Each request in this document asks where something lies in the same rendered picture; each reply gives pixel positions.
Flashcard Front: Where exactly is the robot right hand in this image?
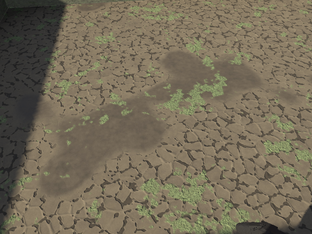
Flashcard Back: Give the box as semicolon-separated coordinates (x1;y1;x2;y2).
236;220;286;234

